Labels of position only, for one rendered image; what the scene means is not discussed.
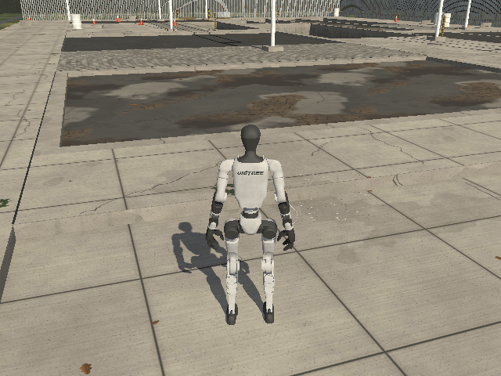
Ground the robot left hand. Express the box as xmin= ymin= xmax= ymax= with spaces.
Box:
xmin=206 ymin=228 xmax=224 ymax=250

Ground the right robot upper arm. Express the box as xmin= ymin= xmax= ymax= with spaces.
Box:
xmin=267 ymin=158 xmax=287 ymax=203

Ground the robot right hand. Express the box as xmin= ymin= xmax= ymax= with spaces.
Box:
xmin=277 ymin=228 xmax=295 ymax=251

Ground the left robot foot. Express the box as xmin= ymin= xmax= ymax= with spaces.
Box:
xmin=226 ymin=303 xmax=238 ymax=325

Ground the robot right forearm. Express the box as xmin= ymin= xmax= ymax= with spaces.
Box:
xmin=278 ymin=191 xmax=294 ymax=230

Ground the robot head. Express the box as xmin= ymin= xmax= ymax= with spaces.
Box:
xmin=237 ymin=125 xmax=264 ymax=163

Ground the robot left forearm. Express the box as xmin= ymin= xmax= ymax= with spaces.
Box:
xmin=207 ymin=190 xmax=223 ymax=230

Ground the left robot upper arm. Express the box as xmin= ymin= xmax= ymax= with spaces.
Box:
xmin=215 ymin=158 xmax=234 ymax=203

